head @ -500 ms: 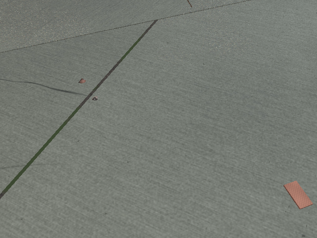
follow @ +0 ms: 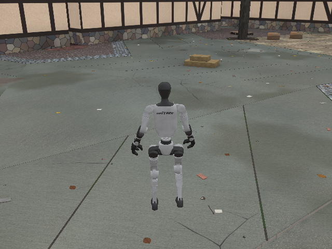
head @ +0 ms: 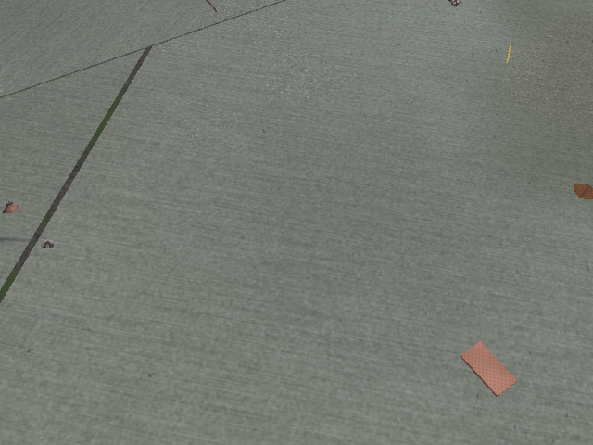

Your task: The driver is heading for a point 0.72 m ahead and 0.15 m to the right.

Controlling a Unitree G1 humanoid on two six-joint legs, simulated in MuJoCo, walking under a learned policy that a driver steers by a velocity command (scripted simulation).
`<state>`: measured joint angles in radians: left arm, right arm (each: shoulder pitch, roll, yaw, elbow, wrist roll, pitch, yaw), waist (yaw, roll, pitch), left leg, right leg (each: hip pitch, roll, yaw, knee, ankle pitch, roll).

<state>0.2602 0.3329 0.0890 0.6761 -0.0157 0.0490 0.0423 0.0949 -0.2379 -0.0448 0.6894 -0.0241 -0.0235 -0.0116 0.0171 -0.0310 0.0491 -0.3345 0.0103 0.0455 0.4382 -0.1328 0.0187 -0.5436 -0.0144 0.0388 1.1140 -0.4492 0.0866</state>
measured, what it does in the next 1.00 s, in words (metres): steps on the spot, turning right: right foot, then left foot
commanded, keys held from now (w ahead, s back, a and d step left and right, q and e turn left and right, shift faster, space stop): e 0.52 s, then no key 0.20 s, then w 0.28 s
